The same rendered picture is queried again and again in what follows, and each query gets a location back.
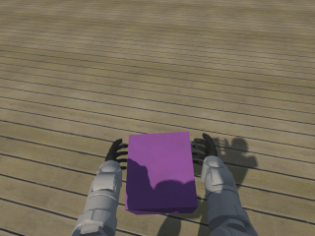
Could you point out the right robot upper arm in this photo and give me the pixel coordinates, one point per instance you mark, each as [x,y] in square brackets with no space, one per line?
[227,231]

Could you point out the right robot hand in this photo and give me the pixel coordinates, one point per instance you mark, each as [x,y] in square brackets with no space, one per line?
[209,149]

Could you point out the robot right forearm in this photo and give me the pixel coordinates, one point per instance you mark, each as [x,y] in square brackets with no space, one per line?
[224,204]

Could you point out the robot left forearm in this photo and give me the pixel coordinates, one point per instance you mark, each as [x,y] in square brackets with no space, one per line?
[99,215]

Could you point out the carton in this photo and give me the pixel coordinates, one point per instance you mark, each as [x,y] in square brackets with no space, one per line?
[160,174]

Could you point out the left robot hand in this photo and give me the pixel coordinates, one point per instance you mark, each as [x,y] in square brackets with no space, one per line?
[113,154]

